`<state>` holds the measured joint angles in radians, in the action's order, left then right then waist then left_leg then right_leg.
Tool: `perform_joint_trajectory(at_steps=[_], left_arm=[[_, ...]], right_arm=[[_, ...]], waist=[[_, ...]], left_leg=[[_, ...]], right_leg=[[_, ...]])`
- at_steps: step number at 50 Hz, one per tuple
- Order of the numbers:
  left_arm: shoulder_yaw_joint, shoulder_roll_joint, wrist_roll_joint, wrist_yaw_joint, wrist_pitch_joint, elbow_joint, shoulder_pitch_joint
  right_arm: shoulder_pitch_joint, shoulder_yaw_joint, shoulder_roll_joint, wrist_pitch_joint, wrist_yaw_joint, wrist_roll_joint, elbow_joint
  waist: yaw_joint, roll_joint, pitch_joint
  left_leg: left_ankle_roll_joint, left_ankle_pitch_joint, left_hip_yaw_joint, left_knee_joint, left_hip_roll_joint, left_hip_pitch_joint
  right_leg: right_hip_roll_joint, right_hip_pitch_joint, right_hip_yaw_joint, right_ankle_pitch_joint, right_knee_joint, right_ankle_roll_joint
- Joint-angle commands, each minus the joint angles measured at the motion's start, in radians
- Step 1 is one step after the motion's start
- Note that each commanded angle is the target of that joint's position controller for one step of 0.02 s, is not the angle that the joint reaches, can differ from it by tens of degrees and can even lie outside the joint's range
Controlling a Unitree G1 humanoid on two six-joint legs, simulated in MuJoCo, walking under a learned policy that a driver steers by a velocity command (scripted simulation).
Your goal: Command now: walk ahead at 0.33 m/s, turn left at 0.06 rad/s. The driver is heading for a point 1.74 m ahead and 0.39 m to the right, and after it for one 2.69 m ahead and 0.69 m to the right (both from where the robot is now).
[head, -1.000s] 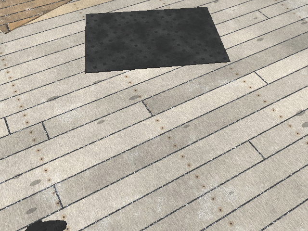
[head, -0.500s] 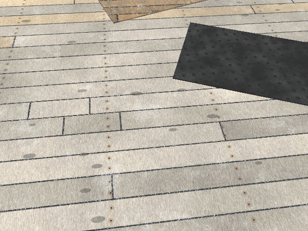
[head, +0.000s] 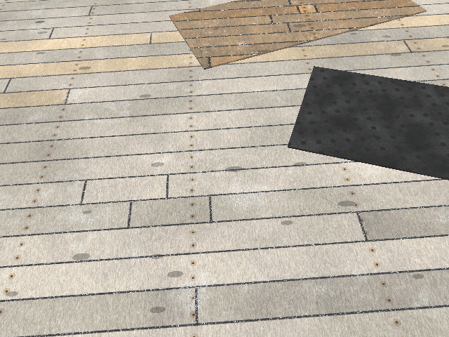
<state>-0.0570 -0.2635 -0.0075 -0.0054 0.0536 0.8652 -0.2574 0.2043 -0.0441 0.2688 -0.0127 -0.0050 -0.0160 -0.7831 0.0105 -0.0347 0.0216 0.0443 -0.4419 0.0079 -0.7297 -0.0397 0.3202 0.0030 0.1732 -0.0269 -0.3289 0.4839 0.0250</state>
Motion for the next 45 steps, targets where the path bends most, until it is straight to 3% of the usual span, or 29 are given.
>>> perform_joint_trajectory(at_steps=[1,2,5,8,10,12,14,15,16,17,18,19,20,21,22,24,28,33,36,38,40,41,42,43,44,45], left_arm=[[-0.038,-0.16,0.001,-0.007,0.037,-0.017,-0.103],[-0.037,-0.155,-0.009,-0.007,0.039,-0.017,-0.096],[-0.027,-0.134,-0.003,-0.006,0.029,-0.019,-0.09],[-0.035,-0.167,-0.004,-0.006,0.022,-0.023,-0.091],[-0.041,-0.191,-0.012,-0.003,0.021,-0.012,-0.127],[-0.045,-0.204,-0.023,-0.003,0.019,-0.006,-0.128],[-0.049,-0.219,-0.025,-0.004,0.014,-0.009,-0.099],[-0.043,-0.203,-0.021,-0.005,0.013,-0.009,-0.096],[-0.027,-0.159,-0.009,-0.004,0.015,-0.016,-0.094],[0.007,-0.04,0.009,-0.003,0.021,-0.05,-0.176],[0.007,-0.048,-0.026,-0.005,0.035,-0.048,-0.194],[-0.023,-0.147,-0.054,-0.004,0.038,-0.061,-0.136],[-0.028,-0.159,-0.051,-0.005,0.036,-0.077,-0.074],[-0.029,-0.145,-0.037,-0.008,0.03,-0.074,-0.057],[-0.035,-0.129,-0.028,-0.009,0.018,-0.066,-0.067],[-0.032,-0.088,-0.028,-0.004,-0.006,-0.058,-0.086],[-0.031,-0.073,-0.022,-0.002,-0.024,-0.1,-0.009],[-0.014,-0.052,-0.013,0.031,-0.012,-0.159,0.146],[-0.003,-0.042,-0.015,0.052,-0.009,-0.209,0.241],[-0.003,-0.049,-0.017,0.065,-0.009,-0.239,0.273],[-0.017,-0.078,-0.018,0.072,-0.012,-0.258,0.249],[-0.031,-0.104,-0.02,0.071,-0.016,-0.254,0.194],[-0.054,-0.144,-0.024,0.067,-0.02,-0.232,0.08],[-0.089,-0.203,-0.025,0.052,-0.024,-0.189,-0.091],[-0.113,-0.293,-0.026,0.028,-0.038,-0.163,-0.19],[-0.112,-0.346,-0.025,0.034,-0.022,-0.203,-0.129]], right_arm=[[-0.15,-0.041,0.125,-0.057,0.012,-0.019,0.119],[-0.153,-0.04,0.118,-0.06,0.018,-0.014,0.119],[-0.192,-0.03,0.071,-0.068,0.037,-0.002,0.123],[-0.233,-0.012,0.032,-0.068,0.05,-0.002,0.134],[-0.26,-0.013,0.05,-0.066,0.052,-0.005,0.147],[-0.247,-0.021,0.081,-0.069,0.052,-0.011,0.155],[-0.154,-0.041,0.122,-0.074,0.045,-0.01,0.133],[-0.038,-0.061,0.156,-0.073,0.036,-0.008,0.098],[0.125,-0.084,0.202,-0.072,0.023,-0.007,0.059],[0.26,-0.107,0.312,-0.065,0.01,0.024,0.044],[0.273,-0.091,0.27,-0.067,0.018,0.028,0.035],[0.181,-0.067,0.202,-0.073,0.022,0.02,0.043],[0.109,-0.054,0.158,-0.077,0.021,0.011,0.049],[0.049,-0.043,0.121,-0.082,0.023,0.014,0.047],[0.007,-0.037,0.095,-0.09,0.024,0.023,0.044],[-0.023,-0.039,0.08,-0.104,0.021,0.028,0.03],[0.002,-0.052,0.109,-0.113,0.009,0.035,-0.004],[0.043,-0.061,0.149,-0.099,-0.007,0.026,-0.024],[0.102,-0.068,0.167,-0.079,-0.008,0.014,-0.045],[0.121,-0.073,0.18,-0.062,-0.007,0.003,-0.054],[0.11,-0.079,0.209,-0.046,-0.011,-0.003,-0.049],[0.103,-0.083,0.225,-0.037,-0.014,-0.007,-0.044],[0.091,-0.085,0.236,-0.028,-0.016,-0.01,-0.038],[0.074,-0.078,0.228,-0.027,-0.019,-0.014,-0.03],[0.113,-0.048,0.137,-0.039,-0.018,0.025,-0.008],[0.156,-0.017,0.053,-0.076,-0.006,0.023,0.051]], waist=[[0.055,0.179,-0.116],[0.053,0.166,-0.127],[0.056,0.147,-0.108],[0.068,0.161,-0.104],[0.078,0.158,-0.117],[0.051,0.161,-0.131],[-0.02,0.159,-0.102],[-0.079,0.142,-0.035],[-0.156,0.108,0.074],[-0.153,-0.154,0.264],[-0.14,-0.286,0.33],[-0.12,-0.194,0.166],[-0.094,-0.148,0.066],[-0.063,-0.095,0.009],[-0.032,-0.105,-0.02],[-0.006,-0.092,-0.037],[-0.002,-0.019,-0.086],[-0.053,0.015,-0.129],[-0.09,0.027,-0.156],[-0.091,0.016,-0.154],[-0.054,-0.023,-0.099],[-0.016,-0.05,-0.05],[0.051,-0.062,0.015],[0.146,-0.041,0.101],[0.138,0.143,0.183],[0.039,0.292,0.322]], left_leg=[[-0.004,-0.051,0.052,-0.286,0.075,0.542],[-0.006,0.02,0.048,-0.283,0.098,0.588],[-0.037,0.185,-0.007,-0.157,0.111,0.481],[-0.056,0.309,-0.053,0.031,0.084,0.284],[-0.054,0.344,-0.057,0.1,0.07,0.204],[-0.037,0.35,-0.032,0.151,0.07,0.157],[-0.014,0.344,-0.034,0.199,0.052,0.027],[0.005,0.33,-0.047,0.209,0.031,-0.134],[0.035,0.318,0.002,0.196,0.084,-0.366],[0.144,0.126,0.373,0.252,0.364,-0.698],[0.215,-0.114,0.74,0.476,0.462,-0.663],[0.174,-0.219,0.637,0.509,0.443,-0.53],[0.144,-0.146,0.496,0.513,0.414,-0.41],[0.125,-0.027,0.376,0.534,0.369,-0.302],[0.107,0.071,0.272,0.557,0.328,-0.228],[0.105,0.195,0.151,0.597,0.304,-0.168],[0.131,0.344,0.013,0.633,0.309,-0.183],[0.12,0.43,-0.136,0.651,0.299,-0.234],[0.114,0.488,-0.183,0.619,0.321,-0.345],[0.102,0.595,-0.209,0.569,0.334,-0.417],[0.082,0.939,-0.238,0.453,0.335,-0.458],[0.072,1.118,-0.248,0.35,0.332,-0.47],[0.059,1.212,-0.257,0.186,0.319,-0.445],[0.022,1.128,-0.276,-0.046,0.281,-0.318],[-0.025,0.485,-0.263,-0.374,0.211,-0.019],[-0.074,-0.158,-0.069,-0.691,-0.009,0.358]], right_leg=[[0.344,-0.292,0.501,-0.185,-0.315,0.236],[0.33,-0.316,0.452,-0.127,-0.326,0.216],[0.247,-0.246,0.267,0.1,-0.354,0.172],[0.194,-0.11,0.139,0.197,-0.361,0.151],[0.214,-0.068,0.145,0.203,-0.361,0.153],[0.248,-0.068,0.177,0.204,-0.348,0.147],[0.253,-0.063,0.174,0.33,-0.263,0.12],[0.216,-0.032,0.139,0.462,-0.128,0.095],[0.157,0.074,0.092,0.459,0.1,0.055],[0.03,0.36,0.022,0.107,0.511,-0.02],[-0.032,0.478,0.139,-0.244,0.726,-0.023],[0.029,0.558,0.17,-0.189,0.819,-0.004],[0.076,0.571,0.137,-0.108,0.816,0.014],[0.11,0.535,0.133,-0.032,0.772,0.017],[0.137,0.485,0.142,0.024,0.726,0.018],[0.15,0.434,0.138,0.083,0.701,0.013],[0.146,0.536,0.161,0.216,0.589,-0.01],[0.127,0.531,0.066,0.393,0.312,-0.013],[0.118,0.564,0.023,0.376,0.206,0.01],[0.099,0.562,-0.012,0.314,0.162,0.031],[0.037,0.461,-0.071,0.219,0.149,0.067],[-0.004,0.376,-0.098,0.163,0.158,0.089],[-0.048,0.229,-0.114,0.13,0.147,0.117],[-0.081,-0.04,-0.091,0.187,0.073,0.16],[0.103,-0.342,0.203,0.211,0.077,0.221],[0.32,-0.596,0.82,-0.046,-0.109,0.434]])
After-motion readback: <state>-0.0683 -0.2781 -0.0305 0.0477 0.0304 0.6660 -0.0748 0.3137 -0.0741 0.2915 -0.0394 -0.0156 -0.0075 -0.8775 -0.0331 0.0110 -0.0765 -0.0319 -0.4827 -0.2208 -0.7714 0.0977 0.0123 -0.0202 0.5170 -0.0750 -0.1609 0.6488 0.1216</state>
